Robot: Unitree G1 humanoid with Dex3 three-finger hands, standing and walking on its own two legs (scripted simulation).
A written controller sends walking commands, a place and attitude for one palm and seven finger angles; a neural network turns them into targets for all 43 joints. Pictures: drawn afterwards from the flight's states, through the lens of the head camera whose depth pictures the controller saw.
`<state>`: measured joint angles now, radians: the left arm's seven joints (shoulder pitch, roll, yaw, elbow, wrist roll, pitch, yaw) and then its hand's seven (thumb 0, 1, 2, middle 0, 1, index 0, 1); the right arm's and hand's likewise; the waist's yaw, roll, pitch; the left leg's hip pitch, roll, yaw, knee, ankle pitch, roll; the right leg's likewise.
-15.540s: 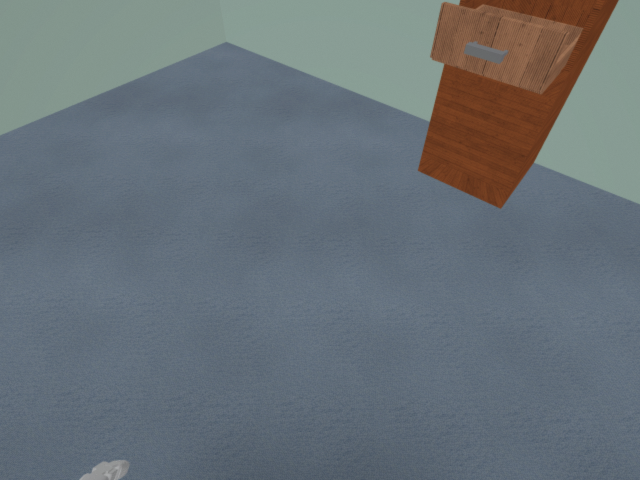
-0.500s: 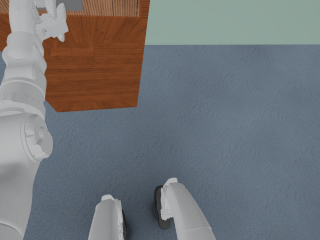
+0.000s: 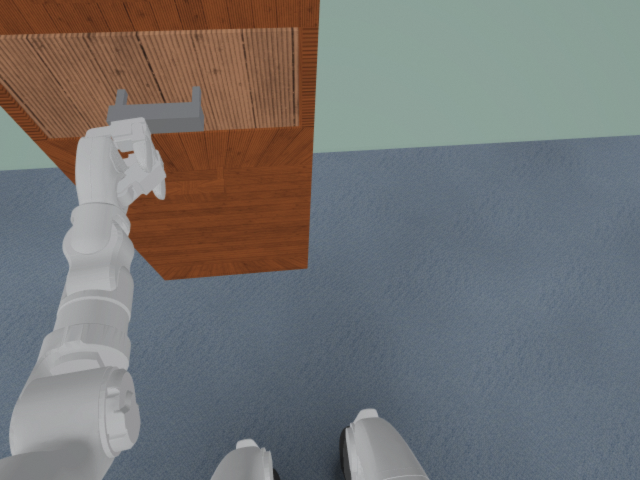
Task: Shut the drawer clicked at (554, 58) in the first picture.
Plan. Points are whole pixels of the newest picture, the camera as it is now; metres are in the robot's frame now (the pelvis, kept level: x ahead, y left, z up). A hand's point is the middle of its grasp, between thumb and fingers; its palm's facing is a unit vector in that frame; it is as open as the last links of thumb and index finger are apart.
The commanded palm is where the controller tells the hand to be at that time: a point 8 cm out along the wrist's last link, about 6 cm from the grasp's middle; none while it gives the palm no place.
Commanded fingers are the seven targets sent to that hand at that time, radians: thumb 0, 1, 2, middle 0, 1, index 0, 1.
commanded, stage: draw the hand back to the body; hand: left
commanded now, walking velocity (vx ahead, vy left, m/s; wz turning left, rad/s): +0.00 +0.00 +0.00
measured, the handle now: (158, 106) +0.60 +0.18 +0.03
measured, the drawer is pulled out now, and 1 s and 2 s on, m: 0.00 0.00 0.00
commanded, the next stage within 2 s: step back with the hand held close in 1.18 s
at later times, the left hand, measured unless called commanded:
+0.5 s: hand (44, 275) +0.32 +0.21 +0.14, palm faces +0.20 -0.96 -0.22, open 3.3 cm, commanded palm +0.27 +0.25 +0.16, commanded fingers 0.00 0.90 0.90 -1.40 -1.60 -1.40 -1.60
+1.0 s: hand out of the picture +0.19 +0.25 +0.23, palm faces +0.45 -0.80 -0.39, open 3.3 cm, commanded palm +0.13 +0.29 +0.24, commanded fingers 0.00 0.90 0.90 -1.40 -1.60 -1.40 -1.60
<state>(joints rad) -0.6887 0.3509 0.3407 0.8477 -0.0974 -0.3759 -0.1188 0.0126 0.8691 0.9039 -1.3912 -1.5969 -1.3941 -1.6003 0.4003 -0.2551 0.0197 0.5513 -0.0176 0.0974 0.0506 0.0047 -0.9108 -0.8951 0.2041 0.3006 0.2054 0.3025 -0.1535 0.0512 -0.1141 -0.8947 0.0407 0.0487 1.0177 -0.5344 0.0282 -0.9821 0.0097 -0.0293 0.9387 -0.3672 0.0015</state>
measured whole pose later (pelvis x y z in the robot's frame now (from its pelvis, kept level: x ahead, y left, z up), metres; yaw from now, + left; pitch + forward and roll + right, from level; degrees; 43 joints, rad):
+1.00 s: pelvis +0.02 +0.00 +0.07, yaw +3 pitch -4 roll -1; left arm 0.49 0.33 0.28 -0.43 -0.05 -0.07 0.10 0.02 0.89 0.90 -1.40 -1.60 -1.40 -1.60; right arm 0.22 -0.23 0.04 0.62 -0.01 -0.09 -0.06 0.01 -0.91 -0.90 0.21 0.30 0.21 0.30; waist 0.07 0.08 0.01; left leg -0.03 0.00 0.02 0.42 -0.31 0.02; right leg -0.12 -0.01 -0.05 0.40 -0.20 0.01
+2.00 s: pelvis -0.07 +0.01 +0.06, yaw +3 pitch +0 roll +0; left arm 0.59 0.35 0.37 -0.53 0.01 -0.25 0.15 0.01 0.89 0.90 -1.40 -1.60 -1.40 -1.60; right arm 0.21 -0.22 0.00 0.55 -0.01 -0.07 -0.08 0.01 -0.91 -0.90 0.21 0.30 0.21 0.30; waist 0.01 0.01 0.02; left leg -0.34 -0.02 0.05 0.61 -0.27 0.06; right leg -0.40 -0.04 -0.03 0.53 -0.12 0.02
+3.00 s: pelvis -0.17 -0.01 +0.06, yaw +1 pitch +4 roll -2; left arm 0.68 0.49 0.42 -0.61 -0.04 -0.30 0.10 0.01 0.89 0.90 -1.40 -1.60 -1.40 -1.60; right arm 0.17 -0.19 0.00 0.57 -0.01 -0.05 -0.06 0.01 -0.91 -0.89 0.21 0.30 0.21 0.30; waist -0.03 -0.01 -0.05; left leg -0.45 0.00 0.01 0.61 -0.21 0.01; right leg -0.23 0.09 0.05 0.43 -0.28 -0.03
